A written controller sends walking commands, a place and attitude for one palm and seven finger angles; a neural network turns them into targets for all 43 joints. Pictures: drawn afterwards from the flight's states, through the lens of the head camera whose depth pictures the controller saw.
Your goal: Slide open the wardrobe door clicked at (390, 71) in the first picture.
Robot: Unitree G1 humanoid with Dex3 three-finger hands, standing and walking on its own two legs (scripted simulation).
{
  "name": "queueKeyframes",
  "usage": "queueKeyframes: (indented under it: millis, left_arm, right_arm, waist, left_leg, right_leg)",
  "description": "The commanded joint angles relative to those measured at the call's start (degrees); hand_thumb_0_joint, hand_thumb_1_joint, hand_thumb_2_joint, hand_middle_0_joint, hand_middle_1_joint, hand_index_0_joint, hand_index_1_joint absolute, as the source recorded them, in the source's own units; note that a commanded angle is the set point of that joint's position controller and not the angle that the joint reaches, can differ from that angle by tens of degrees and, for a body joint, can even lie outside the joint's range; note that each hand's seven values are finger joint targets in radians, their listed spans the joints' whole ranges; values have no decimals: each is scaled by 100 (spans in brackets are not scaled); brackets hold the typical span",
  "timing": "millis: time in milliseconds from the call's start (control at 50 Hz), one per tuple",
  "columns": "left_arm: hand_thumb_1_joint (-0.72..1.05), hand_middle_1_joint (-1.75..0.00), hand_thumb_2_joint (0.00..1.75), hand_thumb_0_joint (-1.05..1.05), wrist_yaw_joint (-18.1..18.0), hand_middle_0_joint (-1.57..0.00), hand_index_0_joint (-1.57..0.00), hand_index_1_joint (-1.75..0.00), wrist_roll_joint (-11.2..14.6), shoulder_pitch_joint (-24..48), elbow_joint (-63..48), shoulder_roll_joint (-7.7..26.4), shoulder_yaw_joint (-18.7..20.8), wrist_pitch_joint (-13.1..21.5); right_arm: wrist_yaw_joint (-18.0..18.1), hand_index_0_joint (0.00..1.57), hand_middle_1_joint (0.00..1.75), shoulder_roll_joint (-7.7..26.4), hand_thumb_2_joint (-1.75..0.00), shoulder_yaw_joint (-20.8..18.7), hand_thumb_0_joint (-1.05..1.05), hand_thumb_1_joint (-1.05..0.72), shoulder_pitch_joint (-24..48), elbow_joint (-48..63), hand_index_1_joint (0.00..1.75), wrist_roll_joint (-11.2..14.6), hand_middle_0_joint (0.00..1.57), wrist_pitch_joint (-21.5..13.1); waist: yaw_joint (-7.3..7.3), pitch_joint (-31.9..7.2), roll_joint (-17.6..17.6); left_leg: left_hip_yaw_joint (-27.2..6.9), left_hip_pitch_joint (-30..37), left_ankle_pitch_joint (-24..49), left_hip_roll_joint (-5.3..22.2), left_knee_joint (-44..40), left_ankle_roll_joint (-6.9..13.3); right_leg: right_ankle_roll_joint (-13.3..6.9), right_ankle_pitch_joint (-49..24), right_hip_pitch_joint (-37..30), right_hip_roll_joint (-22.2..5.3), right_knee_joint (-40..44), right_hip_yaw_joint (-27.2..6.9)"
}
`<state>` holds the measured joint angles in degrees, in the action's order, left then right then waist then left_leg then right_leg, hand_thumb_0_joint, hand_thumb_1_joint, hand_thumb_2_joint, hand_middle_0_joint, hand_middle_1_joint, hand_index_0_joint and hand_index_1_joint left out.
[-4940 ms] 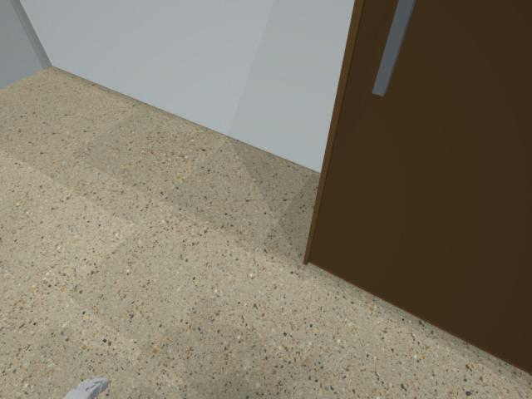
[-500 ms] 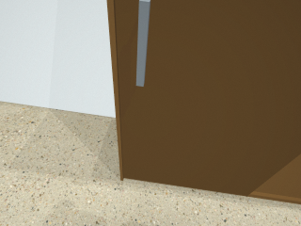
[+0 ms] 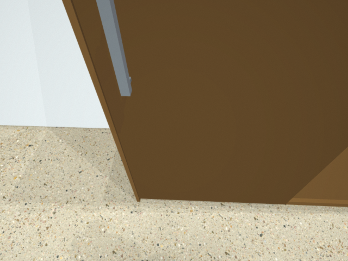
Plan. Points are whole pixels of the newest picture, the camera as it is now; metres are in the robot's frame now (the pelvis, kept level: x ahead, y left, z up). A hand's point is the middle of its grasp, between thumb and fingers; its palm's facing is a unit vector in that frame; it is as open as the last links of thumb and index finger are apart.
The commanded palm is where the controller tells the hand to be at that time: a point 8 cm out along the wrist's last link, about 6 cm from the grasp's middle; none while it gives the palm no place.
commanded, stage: come to a stop and stand still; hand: left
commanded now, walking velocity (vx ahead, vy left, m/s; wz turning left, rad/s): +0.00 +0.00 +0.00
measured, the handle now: (118, 45) +0.52 +0.12 +0.24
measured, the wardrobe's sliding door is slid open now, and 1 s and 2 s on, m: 0.00 0.00 0.00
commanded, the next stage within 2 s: look again from close up in 0.46 s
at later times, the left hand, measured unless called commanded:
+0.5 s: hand out of the picture +0.01 +0.16 -0.17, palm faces +0.02 -0.98 -0.20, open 7.3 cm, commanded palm none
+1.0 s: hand out of the picture +0.01 +0.22 -0.17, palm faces +0.04 -0.98 -0.21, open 7.4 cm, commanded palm none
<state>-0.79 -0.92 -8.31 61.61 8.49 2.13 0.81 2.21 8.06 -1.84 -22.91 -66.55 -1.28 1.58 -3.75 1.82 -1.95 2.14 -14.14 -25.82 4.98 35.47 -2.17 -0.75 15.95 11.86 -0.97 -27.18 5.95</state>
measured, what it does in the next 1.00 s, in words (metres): stands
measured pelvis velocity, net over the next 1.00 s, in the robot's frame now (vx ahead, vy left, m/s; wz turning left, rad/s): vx -0.03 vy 0.03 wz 0.01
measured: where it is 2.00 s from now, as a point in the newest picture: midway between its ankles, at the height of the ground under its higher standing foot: outside the picture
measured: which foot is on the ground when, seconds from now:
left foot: down 0.00-1.00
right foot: down 0.00-1.00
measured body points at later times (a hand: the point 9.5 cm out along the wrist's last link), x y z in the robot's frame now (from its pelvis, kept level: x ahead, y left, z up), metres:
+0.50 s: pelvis +0.03 -0.01 +0.01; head +0.05 -0.02 +0.46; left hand +0.01 +0.21 -0.15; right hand +0.04 -0.24 -0.16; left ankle +0.01 +0.12 -0.74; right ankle -0.02 -0.11 -0.74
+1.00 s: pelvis -0.03 +0.03 +0.00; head -0.07 +0.04 +0.45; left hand +0.01 +0.27 -0.16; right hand +0.04 -0.22 -0.13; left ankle +0.01 +0.12 -0.74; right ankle -0.02 -0.11 -0.74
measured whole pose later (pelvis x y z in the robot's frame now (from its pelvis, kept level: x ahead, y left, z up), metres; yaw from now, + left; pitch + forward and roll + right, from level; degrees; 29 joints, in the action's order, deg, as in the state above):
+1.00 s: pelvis -0.03 +0.03 +0.00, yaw +0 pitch -4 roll -1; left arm -1.5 -1.7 -17.4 56.1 12.4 0.6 0.0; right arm 0.7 10.8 -1.0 -13.9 -56.0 -1.4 -0.6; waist 0.3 -1.0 1.2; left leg 6.1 -12.8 -13.7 1.8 30.5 2.0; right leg 1.5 14.3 9.7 -3.3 -28.4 5.2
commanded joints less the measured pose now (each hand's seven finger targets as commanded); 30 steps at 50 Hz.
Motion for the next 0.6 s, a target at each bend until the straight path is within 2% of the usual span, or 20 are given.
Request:
queueKeyframes:
  millis: [0, 40, 80, 100, 120, 140, 180, 200, 240, 300, 380, 520, 540, 560, 580]
  left_arm:
    - [90, -30, 90, 0, -110, -20, -20, -30, 21, -528, 96, 542, 33, 31]
    - [90, -30, 90, 0, -133, -20, -20, -30, 33, -469, 89, 505, 21, 30]
    - [90, -30, 90, 0, -141, -20, -20, -30, 72, -348, 57, 503, 11, 21]
    - [90, -30, 90, 0, -131, -20, -20, -30, 99, -287, 41, 464, 5, 1]
    - [90, -30, 90, 0, -120, -20, -20, -30, 110, -302, -1, 384, -4, -19]
    - [90, -30, 90, 0, -118, -20, -20, -30, 84, -378, -11, 335, -8, -37]
    - [90, -30, 90, 0, -126, -20, -20, -30, 59, -457, 34, 392, 9, -83]
    - [90, -30, 90, 0, -121, -20, -20, -30, 61, -541, 73, 419, -5, -75]
    - [90, -30, 90, 0, -121, -20, -20, -30, 48, -661, 138, 423, -32, -44]
    - [90, -30, 90, 0, -124, -20, -20, -30, 63, -720, 179, 506, -59, -4]
    - [90, -30, 90, 0, -126, -20, -20, -30, 55, -814, 239, 543, -86, 24]
    - [90, -30, 90, 0, -149, -20, -20, -30, 50, -1074, 363, 505, -124, 48]
    - [90, -30, 90, 0, -163, -20, -20, -30, -138, -1294, -125, 1490, -116, 189]
    - [90, -30, 90, 0, -218, -20, -20, -30, -84, -1357, -169, 1089, 71, 211]
    - [90, -30, 90, 0, -228, -20, -20, -30, -62, -1405, -163, 1017, 92, 206]
  right_arm:
    - [24, 20, 30, 110, -90, -13, 0, -90, -37, 208, 30, 35, 20, -99]
    - [25, 20, 30, 37, -90, 8, 0, -90, -85, 144, 30, 48, 20, -101]
    - [27, 20, 30, 49, -90, 13, 0, -90, -145, 77, 30, 41, 20, -108]
    - [22, 20, 30, 122, -90, 8, 0, -90, -199, 35, 30, 36, 20, -136]
    - [24, 20, 30, 255, -90, 11, 0, -90, -139, 41, 30, 21, 20, -181]
    - [23, 20, 30, 354, -90, -13, 0, -90, -16, 66, 30, 19, 20, -200]
    - [25, 20, 30, 355, -90, 2, 0, -90, 332, 107, 30, 32, 20, -199]
    - [30, 20, 30, 344, -90, 11, 0, -90, 419, 148, 30, 39, 20, -204]
    - [47, 20, 30, 328, -90, 30, 0, -90, 424, 114, 30, 42, 20, -224]
    - [40, 20, 30, 432, -90, 33, 0, -90, 446, 165, 30, 49, 20, -212]
    - [31, 20, 30, 501, -90, 41, 0, -90, 546, 190, 30, 54, 20, -213]
    - [30, 20, 30, 524, -90, 73, 0, -90, 557, 132, 30, 69, 20, -213]
    - [-17, 20, 30, 1077, -90, 10, 0, -90, 551, 882, 30, -7, 20, -346]
    - [20, 20, 30, 991, -90, -134, 0, -90, 271, 958, 30, -49, 20, -470]
    - [73, 20, 30, 788, -90, -139, 0, -90, 292, 846, 30, -35, 20, -464]
  waist:
    - [327, 188, 1139]
    - [290, 120, 890]
    - [196, 170, 693]
    - [162, 161, 430]
    - [226, 203, 145]
    - [303, 192, -53]
    - [375, 391, -450]
    - [403, 422, -490]
    - [389, 318, -213]
    - [346, 13, 64]
    - [336, -113, 182]
    - [342, -29, 331]
    - [240, 245, 455]
    - [244, -875, 48]
    - [293, -1343, -65]
  left_leg:
    - [18, -676, 31, 113, 419, 6]
    - [124, -348, 453, 82, 22, -36]
    - [155, 262, 1273, 109, -654, -49]
    - [36, 572, 1934, 188, -1020, -13]
    - [-167, 576, 2446, 381, -1239, 67]
    - [-184, 509, 2705, 529, -1262, 139]
    - [-180, 267, 2527, 496, -1415, 171]
    - [-142, 285, 2537, 470, -1454, 176]
    - [-81, 527, 2854, 435, -1411, 160]
    - [-14, 804, 2818, 402, -1417, 146]
    - [24, 958, 2780, 377, -1485, 150]
    - [61, 999, 2639, 350, -1572, 171]
    - [-137, 650, 3170, -13, -1015, 161]
    - [79, 531, 3269, -36, -692, 213]
    - [164, 530, 3328, -90, -598, 303]
  right_leg:
    - [-654, -2831, -529, -1334, 911, -934]
    - [-644, -3025, -457, -1210, 763, -752]
    - [-515, -2338, -9, -1091, 732, -700]
    - [-347, -1763, 218, -910, 688, -631]
    - [-161, -1383, 225, -647, 621, -514]
    - [-58, -1205, 75, -522, 630, -450]
    - [18, -1029, -105, -497, 682, -464]
    - [21, -1111, -163, -517, 725, -488]
    - [5, -1579, -240, -582, 767, -524]
    - [3, -1855, -365, -642, 825, -556]
    - [-10, -2034, -423, -660, 849, -604]
    - [-17, -2071, -418, -671, 912, -641]
    - [-22, -4019, -580, -684, 543, -562]
    - [-168, -4622, -1207, -858, -204, -691]
    - [-273, -5348, -1503, -926, -383, -737]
